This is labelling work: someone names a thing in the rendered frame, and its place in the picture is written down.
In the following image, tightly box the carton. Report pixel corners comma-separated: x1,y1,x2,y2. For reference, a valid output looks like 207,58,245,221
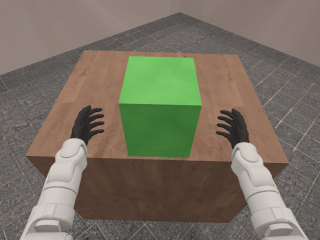
118,56,202,158

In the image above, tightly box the left robot hand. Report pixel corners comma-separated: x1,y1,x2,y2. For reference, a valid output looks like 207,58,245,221
70,105,104,146

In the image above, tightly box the robot right forearm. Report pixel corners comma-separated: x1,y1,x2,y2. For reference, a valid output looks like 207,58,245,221
231,142,309,240

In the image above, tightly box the robot left forearm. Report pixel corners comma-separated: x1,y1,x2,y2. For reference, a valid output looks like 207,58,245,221
19,138,88,240

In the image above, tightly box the pedestal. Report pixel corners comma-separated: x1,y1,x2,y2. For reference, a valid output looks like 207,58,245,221
25,50,289,223

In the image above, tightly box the right robot hand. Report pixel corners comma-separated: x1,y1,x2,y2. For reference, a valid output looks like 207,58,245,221
216,108,250,149

